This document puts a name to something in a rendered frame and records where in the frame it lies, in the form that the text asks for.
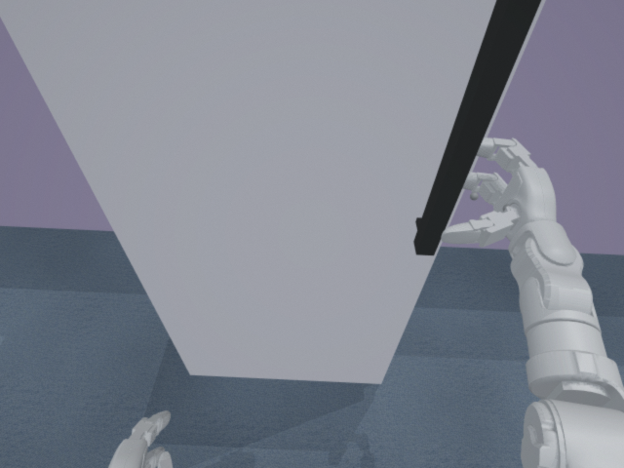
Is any robot right upper arm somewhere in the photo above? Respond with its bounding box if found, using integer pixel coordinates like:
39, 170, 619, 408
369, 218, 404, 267
521, 399, 624, 468

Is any handle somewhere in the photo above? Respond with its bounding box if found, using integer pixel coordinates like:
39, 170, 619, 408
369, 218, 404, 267
413, 0, 541, 255

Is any left robot hand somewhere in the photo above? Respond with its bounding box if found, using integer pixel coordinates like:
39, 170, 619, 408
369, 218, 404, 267
108, 410, 173, 468

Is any fridge door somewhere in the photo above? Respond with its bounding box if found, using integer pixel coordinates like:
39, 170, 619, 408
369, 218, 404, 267
0, 0, 546, 384

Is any right robot hand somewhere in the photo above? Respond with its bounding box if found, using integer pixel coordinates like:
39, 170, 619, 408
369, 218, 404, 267
441, 137, 557, 248

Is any robot right forearm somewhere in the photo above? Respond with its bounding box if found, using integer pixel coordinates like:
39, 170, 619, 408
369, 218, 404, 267
508, 220, 624, 411

